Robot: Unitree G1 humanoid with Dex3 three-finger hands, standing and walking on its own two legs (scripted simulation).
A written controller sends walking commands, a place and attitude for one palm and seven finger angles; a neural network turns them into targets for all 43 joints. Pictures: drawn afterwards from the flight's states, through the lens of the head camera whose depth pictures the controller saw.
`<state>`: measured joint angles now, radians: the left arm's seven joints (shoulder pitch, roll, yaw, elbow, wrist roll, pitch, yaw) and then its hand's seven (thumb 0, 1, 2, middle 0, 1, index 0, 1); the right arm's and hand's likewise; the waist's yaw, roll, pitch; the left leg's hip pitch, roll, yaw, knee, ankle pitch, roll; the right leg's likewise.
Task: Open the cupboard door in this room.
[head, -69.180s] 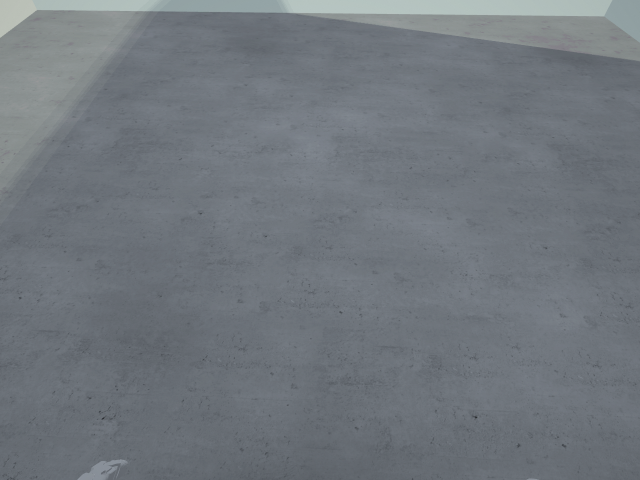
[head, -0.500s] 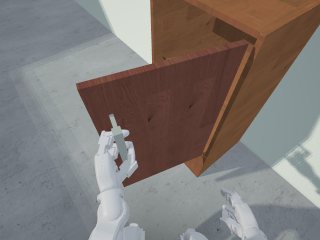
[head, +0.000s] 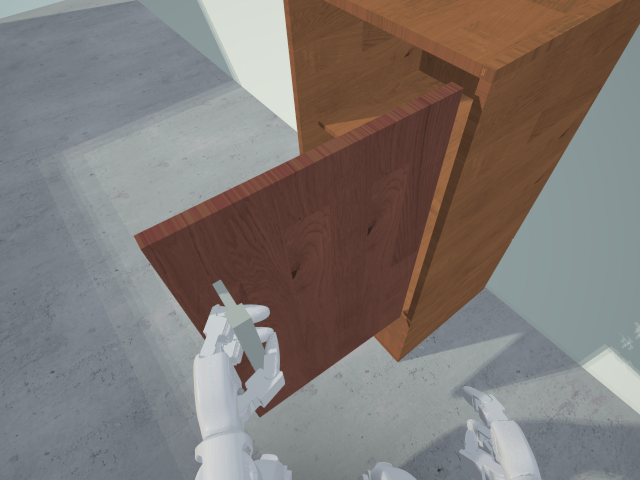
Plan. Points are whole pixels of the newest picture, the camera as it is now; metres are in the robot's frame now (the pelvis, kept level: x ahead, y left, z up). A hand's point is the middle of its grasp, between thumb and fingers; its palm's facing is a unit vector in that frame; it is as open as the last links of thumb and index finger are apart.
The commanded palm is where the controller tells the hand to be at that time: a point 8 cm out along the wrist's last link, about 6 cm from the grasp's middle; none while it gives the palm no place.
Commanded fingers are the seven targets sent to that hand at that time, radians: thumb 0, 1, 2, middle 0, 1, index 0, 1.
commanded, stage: open thumb and fingers to let go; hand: left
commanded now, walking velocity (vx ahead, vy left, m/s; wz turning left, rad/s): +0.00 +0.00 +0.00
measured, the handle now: (243, 331) +0.29 +0.10 +0.05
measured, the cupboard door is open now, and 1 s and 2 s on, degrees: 87 86 88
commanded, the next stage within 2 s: slide the hand sideways off the handle in 0.72 s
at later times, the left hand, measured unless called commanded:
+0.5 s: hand (257, 369) +0.25 +0.08 +0.04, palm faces +0.24 -0.97 -0.01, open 13.5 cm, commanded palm +0.21 +0.11 +0.04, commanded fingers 0.00 -0.50 0.30 -0.22 -0.75 -0.22 -0.75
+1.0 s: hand (253, 397) +0.22 +0.08 +0.04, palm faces -0.18 -0.98 -0.01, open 16.1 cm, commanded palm +0.20 +0.11 +0.04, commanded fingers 0.00 -0.50 0.30 -0.15 -0.30 -0.15 -0.30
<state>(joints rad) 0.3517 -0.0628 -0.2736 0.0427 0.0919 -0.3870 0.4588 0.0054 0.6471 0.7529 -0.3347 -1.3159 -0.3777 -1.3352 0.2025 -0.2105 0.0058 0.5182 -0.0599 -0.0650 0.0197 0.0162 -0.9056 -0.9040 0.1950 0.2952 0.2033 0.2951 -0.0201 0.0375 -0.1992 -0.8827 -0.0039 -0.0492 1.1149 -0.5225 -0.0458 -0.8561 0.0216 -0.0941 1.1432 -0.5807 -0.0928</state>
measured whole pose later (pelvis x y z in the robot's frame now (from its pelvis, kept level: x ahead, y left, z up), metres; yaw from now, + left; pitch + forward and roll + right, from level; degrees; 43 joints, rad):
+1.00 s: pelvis -0.02 +0.04 -0.01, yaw -1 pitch +15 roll -1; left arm 0.29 0.06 -0.32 0.00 0.02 -0.37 0.09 -0.01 -0.49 0.30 -0.17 -0.37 -0.15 -0.42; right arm 0.22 -0.22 0.02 0.44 -0.02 -0.05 0.04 0.02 -0.90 -0.90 0.20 0.30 0.21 0.30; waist -0.01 0.06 -0.16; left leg -0.93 -0.03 -0.03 1.18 -0.52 0.02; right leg -0.88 0.00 -0.08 1.17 -0.56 -0.04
